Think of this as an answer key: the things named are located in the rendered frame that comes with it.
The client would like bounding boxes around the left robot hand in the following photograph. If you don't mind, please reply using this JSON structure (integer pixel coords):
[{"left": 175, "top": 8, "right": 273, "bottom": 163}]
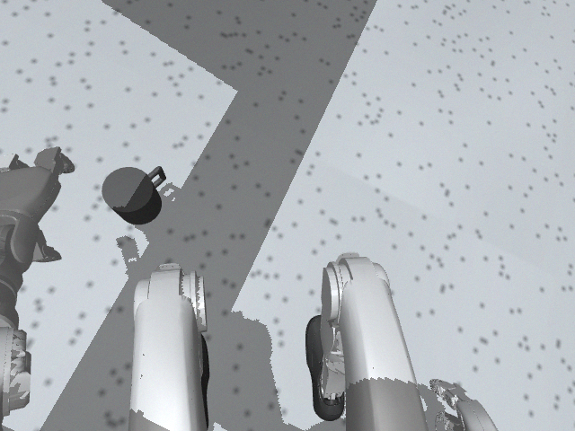
[{"left": 0, "top": 147, "right": 75, "bottom": 262}]

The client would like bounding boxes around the right robot hand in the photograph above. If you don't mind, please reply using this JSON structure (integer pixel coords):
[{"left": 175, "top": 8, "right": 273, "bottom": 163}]
[{"left": 429, "top": 379, "right": 498, "bottom": 431}]

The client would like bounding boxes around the mug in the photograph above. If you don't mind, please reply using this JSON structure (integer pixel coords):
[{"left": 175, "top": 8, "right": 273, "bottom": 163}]
[{"left": 102, "top": 166, "right": 166, "bottom": 224}]

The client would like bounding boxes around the right robot foot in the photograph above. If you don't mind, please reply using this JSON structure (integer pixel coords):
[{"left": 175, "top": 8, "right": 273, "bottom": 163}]
[{"left": 305, "top": 315, "right": 344, "bottom": 421}]

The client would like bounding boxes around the left robot arm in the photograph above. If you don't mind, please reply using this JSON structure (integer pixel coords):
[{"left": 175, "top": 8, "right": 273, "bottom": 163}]
[{"left": 0, "top": 210, "right": 40, "bottom": 431}]

